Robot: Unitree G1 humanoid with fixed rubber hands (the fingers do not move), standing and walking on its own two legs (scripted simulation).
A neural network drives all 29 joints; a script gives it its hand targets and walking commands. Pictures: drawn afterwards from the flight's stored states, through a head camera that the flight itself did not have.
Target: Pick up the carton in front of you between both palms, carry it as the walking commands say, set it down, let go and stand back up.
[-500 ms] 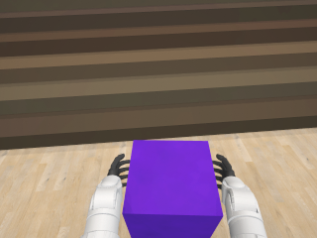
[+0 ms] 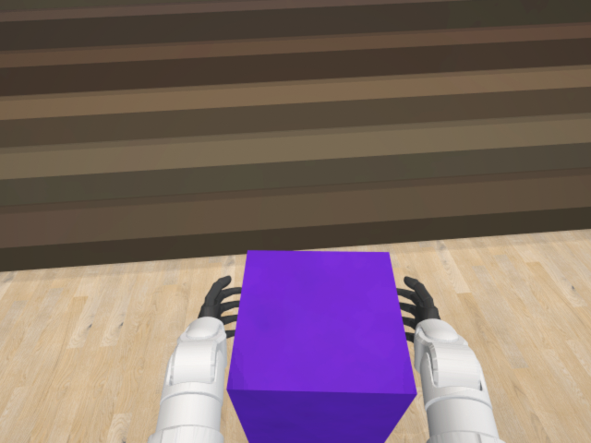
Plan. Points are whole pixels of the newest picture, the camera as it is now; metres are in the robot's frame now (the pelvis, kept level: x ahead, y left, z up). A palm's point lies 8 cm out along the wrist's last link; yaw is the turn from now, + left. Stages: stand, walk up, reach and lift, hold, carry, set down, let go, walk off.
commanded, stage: reach and lift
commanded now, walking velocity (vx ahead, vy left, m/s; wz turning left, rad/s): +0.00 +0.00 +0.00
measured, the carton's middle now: (316, 352) +0.30 +0.00 -0.05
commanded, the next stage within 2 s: hold in 0.38 s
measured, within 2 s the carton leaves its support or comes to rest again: neither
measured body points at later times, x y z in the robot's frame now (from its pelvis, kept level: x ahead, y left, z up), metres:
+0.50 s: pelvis +0.01 +0.00 +0.00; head -0.03 +0.00 +0.45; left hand +0.30 +0.15 +0.04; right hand +0.30 -0.15 +0.04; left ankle +0.01 +0.13 -0.74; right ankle +0.02 -0.13 -0.74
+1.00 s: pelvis +0.00 +0.00 +0.00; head -0.05 +0.00 +0.45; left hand +0.30 +0.15 +0.04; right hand +0.30 -0.15 +0.04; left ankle +0.01 +0.13 -0.74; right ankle +0.02 -0.13 -0.74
